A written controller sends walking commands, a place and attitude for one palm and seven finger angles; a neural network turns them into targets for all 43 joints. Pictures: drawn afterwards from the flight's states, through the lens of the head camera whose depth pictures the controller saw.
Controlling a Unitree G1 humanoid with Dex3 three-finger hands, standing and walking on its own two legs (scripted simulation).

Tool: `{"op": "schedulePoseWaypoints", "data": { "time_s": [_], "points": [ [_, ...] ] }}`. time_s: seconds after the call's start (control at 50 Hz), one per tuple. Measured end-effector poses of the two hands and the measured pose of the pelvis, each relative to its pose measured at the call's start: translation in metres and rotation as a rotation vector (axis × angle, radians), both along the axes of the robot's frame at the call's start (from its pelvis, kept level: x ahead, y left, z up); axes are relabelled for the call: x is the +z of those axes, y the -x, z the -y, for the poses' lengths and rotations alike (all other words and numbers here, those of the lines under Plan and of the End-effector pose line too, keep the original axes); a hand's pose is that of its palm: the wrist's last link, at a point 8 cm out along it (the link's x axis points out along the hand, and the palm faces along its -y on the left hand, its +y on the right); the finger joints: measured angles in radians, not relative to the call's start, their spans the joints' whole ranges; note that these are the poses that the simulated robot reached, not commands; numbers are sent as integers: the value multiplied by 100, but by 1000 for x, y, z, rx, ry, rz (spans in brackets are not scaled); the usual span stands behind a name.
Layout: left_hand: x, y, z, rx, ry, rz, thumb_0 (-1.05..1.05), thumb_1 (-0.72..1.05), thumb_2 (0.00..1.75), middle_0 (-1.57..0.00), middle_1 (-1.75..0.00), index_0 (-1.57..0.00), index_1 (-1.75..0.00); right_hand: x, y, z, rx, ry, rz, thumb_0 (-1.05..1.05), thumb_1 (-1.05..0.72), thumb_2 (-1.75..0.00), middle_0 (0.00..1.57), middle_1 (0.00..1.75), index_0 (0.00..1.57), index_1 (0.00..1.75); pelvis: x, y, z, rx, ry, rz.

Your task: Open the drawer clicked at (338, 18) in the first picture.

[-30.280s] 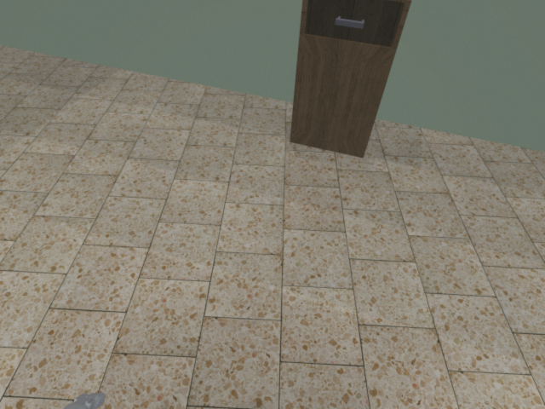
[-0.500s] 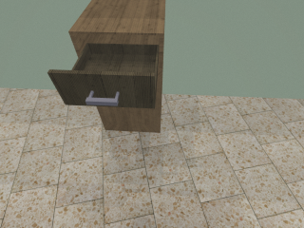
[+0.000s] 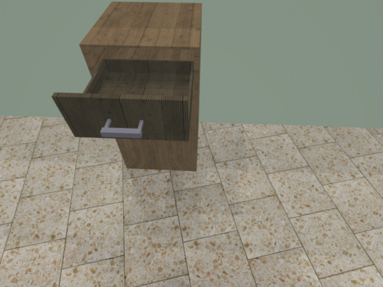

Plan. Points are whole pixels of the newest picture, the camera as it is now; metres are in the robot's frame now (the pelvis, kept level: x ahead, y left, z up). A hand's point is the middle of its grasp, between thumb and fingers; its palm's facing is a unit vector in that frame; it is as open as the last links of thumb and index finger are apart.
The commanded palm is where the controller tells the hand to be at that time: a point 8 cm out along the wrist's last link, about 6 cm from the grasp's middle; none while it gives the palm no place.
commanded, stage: look to check the result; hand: left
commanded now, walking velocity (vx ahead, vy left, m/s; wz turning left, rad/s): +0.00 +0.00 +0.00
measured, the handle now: (123, 127) +0.56 +0.24 -0.05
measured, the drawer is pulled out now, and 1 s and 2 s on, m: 0.30 0.30 0.30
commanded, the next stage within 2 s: stand and wait in 0.54 s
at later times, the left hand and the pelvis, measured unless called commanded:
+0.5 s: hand out of the picture +0.01 +0.17 -0.17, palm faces +0.01 -0.98 -0.21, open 7.4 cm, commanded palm none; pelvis +0.01 +0.00 +0.00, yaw +0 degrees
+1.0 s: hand out of the picture +0.03 +0.18 -0.17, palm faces +0.00 -0.97 -0.22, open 7.4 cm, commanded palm none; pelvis +0.01 +0.00 +0.00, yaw +0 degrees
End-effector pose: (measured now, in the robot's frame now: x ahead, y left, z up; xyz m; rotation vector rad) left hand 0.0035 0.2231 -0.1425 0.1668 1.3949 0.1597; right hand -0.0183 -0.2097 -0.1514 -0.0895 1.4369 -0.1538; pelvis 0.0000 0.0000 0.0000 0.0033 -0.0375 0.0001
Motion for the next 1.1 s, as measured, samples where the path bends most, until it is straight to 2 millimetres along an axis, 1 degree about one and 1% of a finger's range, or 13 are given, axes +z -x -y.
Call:
{"op": "schedulePoseWaypoints", "data": {
  "time_s": [0.14, 0.28, 0.52, 0.86, 1.1],
  "points": [
    [0, 3, 2, 3, 3, -24, 0, 91, 90, -20, -30, -20, -30, 2, -3, 8, 1, 18, -6, 0, -91, -90, 19, 30, 20, 29, 1, -3, 2, -2, 0, 0],
    [0, 2, 3, 5, 3, -25, 0, 91, 90, -20, -30, -20, -30, 3, -8, 10, 5, 22, -2, 0, -91, -90, 19, 30, 20, 29, 1, -5, 3, -1, 2, 2],
    [0, -6, 2, 0, 0, -7, 0, 91, 90, -20, -30, -20, -30, 4, -17, 9, 9, 17, 16, 0, -91, -90, 20, 30, 20, 29, 2, -7, 4, -2, 2, 2],
    [1, -14, -5, -10, -7, -7, 0, 91, 90, -20, -30, -20, -30, 6, -17, 15, 1, 35, -1, 0, -91, -90, 20, 30, 20, 29, 2, -12, 3, -6, 3, -4],
    [2, -27, -11, -19, -17, 12, 0, 91, 90, -20, -30, -20, -30, 8, -30, 18, 8, 47, 25, 0, -91, -90, 20, 30, 20, 29, 3, -15, 1, -9, 2, -4]
  ]
}}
